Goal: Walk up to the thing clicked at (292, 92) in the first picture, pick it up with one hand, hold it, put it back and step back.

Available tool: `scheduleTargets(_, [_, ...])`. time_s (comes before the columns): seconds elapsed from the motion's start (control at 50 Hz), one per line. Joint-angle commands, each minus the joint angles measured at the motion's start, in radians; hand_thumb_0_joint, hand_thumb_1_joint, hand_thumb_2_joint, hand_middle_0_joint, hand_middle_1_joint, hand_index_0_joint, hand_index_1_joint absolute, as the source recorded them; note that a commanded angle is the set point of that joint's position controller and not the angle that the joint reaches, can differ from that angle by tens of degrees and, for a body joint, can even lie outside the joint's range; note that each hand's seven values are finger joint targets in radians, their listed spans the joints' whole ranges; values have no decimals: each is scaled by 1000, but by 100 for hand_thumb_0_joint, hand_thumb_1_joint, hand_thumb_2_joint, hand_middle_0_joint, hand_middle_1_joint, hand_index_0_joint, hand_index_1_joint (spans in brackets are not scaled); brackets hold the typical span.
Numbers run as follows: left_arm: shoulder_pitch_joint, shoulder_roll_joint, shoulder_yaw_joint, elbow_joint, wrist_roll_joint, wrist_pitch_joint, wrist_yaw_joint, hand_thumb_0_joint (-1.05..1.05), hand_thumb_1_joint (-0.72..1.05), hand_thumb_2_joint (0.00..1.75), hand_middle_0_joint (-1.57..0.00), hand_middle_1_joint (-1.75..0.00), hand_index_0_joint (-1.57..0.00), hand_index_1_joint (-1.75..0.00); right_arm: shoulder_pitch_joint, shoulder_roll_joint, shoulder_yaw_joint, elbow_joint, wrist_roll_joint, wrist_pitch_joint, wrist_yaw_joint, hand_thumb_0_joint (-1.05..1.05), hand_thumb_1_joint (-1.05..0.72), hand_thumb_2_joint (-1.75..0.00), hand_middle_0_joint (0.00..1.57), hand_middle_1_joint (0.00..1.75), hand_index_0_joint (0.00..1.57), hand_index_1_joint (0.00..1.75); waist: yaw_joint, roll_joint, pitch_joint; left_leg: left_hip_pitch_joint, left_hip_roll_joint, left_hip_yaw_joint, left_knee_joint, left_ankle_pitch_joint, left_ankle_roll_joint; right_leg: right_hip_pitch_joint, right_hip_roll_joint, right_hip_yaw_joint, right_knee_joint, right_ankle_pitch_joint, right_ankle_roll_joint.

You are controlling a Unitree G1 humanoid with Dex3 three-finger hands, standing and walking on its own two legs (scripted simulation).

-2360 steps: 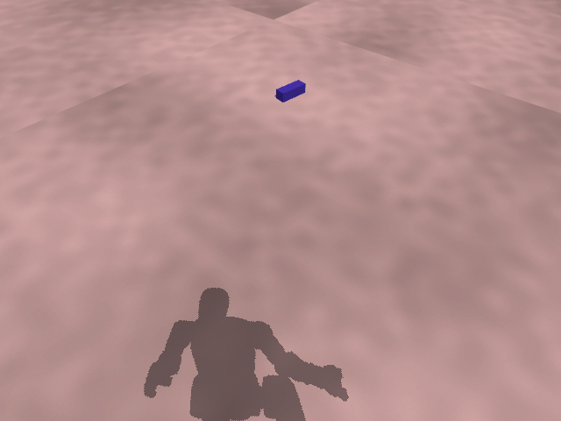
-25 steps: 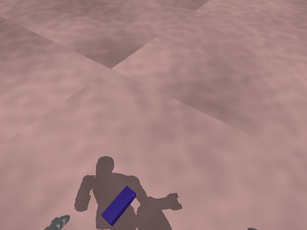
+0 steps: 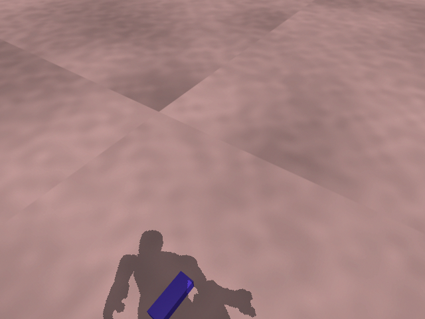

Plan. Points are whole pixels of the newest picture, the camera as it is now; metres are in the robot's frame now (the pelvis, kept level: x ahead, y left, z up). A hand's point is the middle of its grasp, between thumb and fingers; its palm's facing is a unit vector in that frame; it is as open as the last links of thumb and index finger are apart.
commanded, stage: stand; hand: left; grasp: from above
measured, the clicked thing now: (171, 298) +0.40 +0.20 -0.75
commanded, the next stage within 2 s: step back in 1.78 s
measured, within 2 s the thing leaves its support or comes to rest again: neither
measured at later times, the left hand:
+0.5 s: hand out of the picture +0.06 +0.23 -0.16, palm faces +0.01 -0.94 -0.33, open 7.4 cm
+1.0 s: hand out of the picture +0.08 +0.24 -0.15, palm faces +0.00 -0.94 -0.34, open 7.4 cm
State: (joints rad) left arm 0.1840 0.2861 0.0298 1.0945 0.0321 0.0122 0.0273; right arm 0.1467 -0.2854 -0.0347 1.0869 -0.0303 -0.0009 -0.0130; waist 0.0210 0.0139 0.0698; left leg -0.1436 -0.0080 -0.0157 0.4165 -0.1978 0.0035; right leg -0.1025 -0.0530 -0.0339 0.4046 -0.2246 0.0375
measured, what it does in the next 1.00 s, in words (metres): stands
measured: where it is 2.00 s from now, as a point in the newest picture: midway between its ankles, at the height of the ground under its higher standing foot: outside the picture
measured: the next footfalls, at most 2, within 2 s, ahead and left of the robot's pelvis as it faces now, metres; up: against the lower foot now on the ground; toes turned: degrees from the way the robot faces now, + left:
none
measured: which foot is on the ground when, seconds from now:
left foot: down 0.00-1.00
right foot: down 0.00-1.00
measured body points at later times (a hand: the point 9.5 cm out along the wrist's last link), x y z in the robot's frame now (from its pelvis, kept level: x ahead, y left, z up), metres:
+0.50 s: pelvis +0.00 -0.01 +0.00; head +0.01 -0.01 +0.45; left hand +0.06 +0.28 -0.13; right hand +0.07 -0.30 -0.14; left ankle +0.02 +0.12 -0.74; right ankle +0.00 -0.14 -0.74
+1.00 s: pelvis +0.01 -0.01 +0.01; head +0.02 -0.01 +0.45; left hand +0.08 +0.29 -0.13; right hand +0.09 -0.30 -0.13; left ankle +0.02 +0.12 -0.74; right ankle +0.00 -0.14 -0.74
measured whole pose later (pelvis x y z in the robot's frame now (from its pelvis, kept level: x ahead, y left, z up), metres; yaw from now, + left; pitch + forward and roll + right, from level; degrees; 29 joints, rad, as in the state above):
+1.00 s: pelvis +0.01 -0.01 +0.01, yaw -1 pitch -3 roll +0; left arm 0.11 0.32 0.03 1.15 0.02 0.00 0.01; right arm 0.10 -0.33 -0.01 1.15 -0.02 -0.01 0.00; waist 0.01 0.01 0.07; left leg -0.11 0.01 -0.01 0.33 -0.17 -0.01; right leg -0.07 -0.04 -0.03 0.32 -0.20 0.03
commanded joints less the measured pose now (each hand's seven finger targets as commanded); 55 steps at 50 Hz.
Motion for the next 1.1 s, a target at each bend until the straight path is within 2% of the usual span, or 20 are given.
scheduleTargets(0.0, [-29,193,39,-32,-2,-30,9,0,90,90,-20,-30,-20,-30,-42,-204,-34,-44,4,-20,-15,0,-90,-90,20,30,20,30,-6,-4,-23,-30,102,-116,-131,-11,24,-6,-60,74,-104,37,-38])
scheduleTargets(0.06, [-35,196,38,-16,1,-31,10,0,90,90,-20,-30,-20,-30,-56,-203,-32,-36,6,-20,-12,0,-90,-90,20,30,20,30,-5,-22,-6,-13,100,-118,-136,-8,19,-26,-59,72,-117,3,-34])
scheduleTargets(0.2, [-68,210,38,-7,-4,-37,9,0,90,90,-20,-30,-20,-30,-56,-211,-26,-18,7,-20,-11,0,-90,-90,20,30,20,30,-12,-19,-42,16,109,-102,-121,76,22,6,-75,85,-136,71,-37])
scheduleTargets(0.36, [-79,219,38,4,-8,-33,3,0,90,90,-20,-30,-20,-30,-63,-223,-18,-6,11,-21,-11,0,-90,-90,20,30,20,30,-9,0,-35,0,111,-103,-144,59,15,15,-70,79,-136,71,-39])
scheduleTargets(0.46, [-84,221,37,5,-9,-35,1,0,90,90,-20,-30,-20,-30,-68,-230,-16,-5,11,-24,-11,0,-90,-90,20,30,20,30,-11,-14,-60,35,121,-98,-130,134,20,22,-75,80,-136,107,-41])
scheduleTargets(0.52, [-86,221,36,6,-9,-33,-1,0,90,90,-20,-30,-20,-30,-67,-236,-15,2,12,-24,-13,0,-90,-90,20,30,20,30,-12,6,-56,27,120,-95,-136,105,18,17,-74,82,-139,105,-42])
scheduleTargets(0.56, [-96,227,37,0,-10,-36,0,0,90,90,-20,-30,-20,-30,-73,-233,-13,-1,12,-24,-12,0,-90,-90,20,30,20,30,-14,-6,-72,37,123,-93,-130,156,20,27,-77,82,-136,141,-40])
scheduleTargets(0.62, [-96,223,35,4,-11,-35,0,0,90,90,-20,-30,-20,-30,-79,-234,-12,0,12,-24,-12,0,-90,-90,20,30,20,30,-12,-12,-66,47,126,-93,-131,159,20,20,-75,78,-134,132,-40])
scheduleTargets(0.72, [-105,228,35,4,-13,-33,-5,0,90,90,-20,-30,-20,-30,-76,-239,-11,3,13,-23,-10,0,-90,-90,20,30,20,30,-18,1,-51,13,120,-89,-147,96,14,25,-75,83,-138,107,-42])
scheduleTargets(0.86, [-107,231,34,-2,-14,-36,-4,0,90,90,-20,-30,-20,-30,-88,-245,-13,0,13,-27,-8,0,-90,-90,20,30,20,30,-15,-6,-81,51,131,-90,-131,176,18,25,-79,82,-134,141,-43])
scheduleTargets(1.08, [-106,235,32,-5,-18,-36,-8,0,90,90,-20,-30,-20,-30,-83,-245,-11,4,14,-28,-6,0,-90,-90,20,30,20,30,-16,-9,-87,58,133,-83,-130,204,15,34,-79,83,-130,167,-47])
